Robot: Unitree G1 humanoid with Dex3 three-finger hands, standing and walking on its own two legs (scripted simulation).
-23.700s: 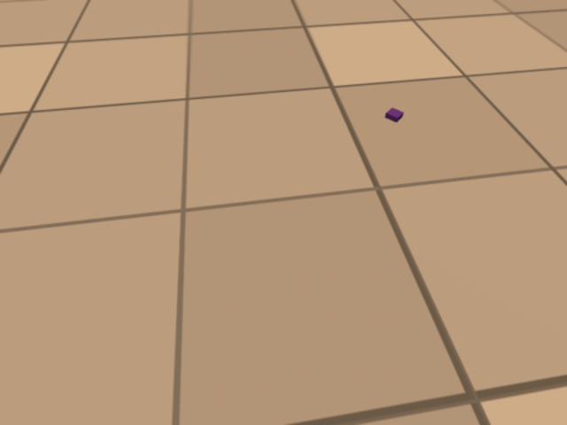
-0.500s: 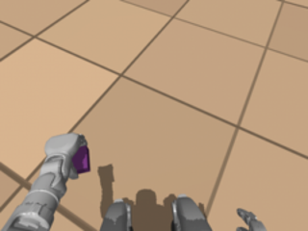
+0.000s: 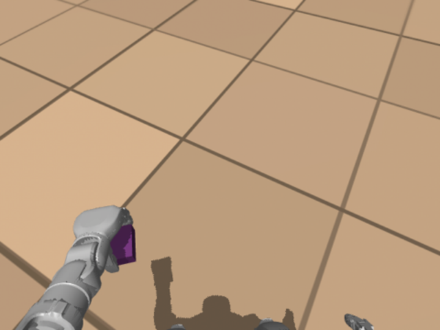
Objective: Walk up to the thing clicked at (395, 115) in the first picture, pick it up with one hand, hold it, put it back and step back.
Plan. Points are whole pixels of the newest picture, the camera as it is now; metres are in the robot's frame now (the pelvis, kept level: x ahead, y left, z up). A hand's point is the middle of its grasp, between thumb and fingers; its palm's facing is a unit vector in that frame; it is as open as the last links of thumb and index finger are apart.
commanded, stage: hold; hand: left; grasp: from above
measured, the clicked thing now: (115, 246) +0.32 +0.22 -0.11
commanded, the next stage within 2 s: crouch in 1.94 s
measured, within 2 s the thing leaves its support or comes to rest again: neither
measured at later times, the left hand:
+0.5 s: hand (106, 227) +0.33 +0.22 -0.03, palm faces -0.43 -0.07 -0.90, open 10.0 cm
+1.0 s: hand (105, 227) +0.32 +0.21 -0.01, palm faces -0.43 -0.06 -0.90, open 10.0 cm
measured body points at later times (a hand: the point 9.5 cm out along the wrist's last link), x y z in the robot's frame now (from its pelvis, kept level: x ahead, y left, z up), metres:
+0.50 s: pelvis +0.02 +0.00 +0.02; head +0.05 -0.02 +0.47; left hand +0.35 +0.22 +0.02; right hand +0.13 -0.27 -0.10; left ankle +0.03 +0.12 -0.70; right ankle +0.03 -0.14 -0.70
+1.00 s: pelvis +0.02 -0.01 +0.03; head +0.03 -0.03 +0.48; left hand +0.34 +0.21 +0.05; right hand +0.15 -0.27 -0.09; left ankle +0.03 +0.12 -0.70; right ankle +0.03 -0.14 -0.70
